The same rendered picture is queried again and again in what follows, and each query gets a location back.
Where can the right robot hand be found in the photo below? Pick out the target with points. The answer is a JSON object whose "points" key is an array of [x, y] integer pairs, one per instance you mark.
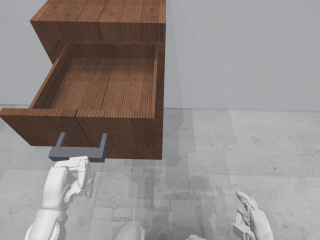
{"points": [[256, 225]]}

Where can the left robot forearm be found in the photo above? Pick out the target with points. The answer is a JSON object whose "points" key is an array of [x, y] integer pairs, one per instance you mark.
{"points": [[49, 224]]}

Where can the robot left shin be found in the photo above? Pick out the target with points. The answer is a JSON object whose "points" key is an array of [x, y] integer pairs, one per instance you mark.
{"points": [[133, 223]]}

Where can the handle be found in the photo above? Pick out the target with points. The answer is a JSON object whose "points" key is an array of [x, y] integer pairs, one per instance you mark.
{"points": [[95, 155]]}

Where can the cabinet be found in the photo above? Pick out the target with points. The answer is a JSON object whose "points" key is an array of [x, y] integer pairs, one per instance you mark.
{"points": [[109, 21]]}

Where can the left robot hand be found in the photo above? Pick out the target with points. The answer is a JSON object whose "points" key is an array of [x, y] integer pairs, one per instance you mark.
{"points": [[75, 173]]}

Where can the drawer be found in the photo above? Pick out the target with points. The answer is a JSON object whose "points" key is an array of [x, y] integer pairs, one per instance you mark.
{"points": [[91, 89]]}

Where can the robot left thigh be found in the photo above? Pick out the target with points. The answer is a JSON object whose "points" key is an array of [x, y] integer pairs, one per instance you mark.
{"points": [[131, 232]]}

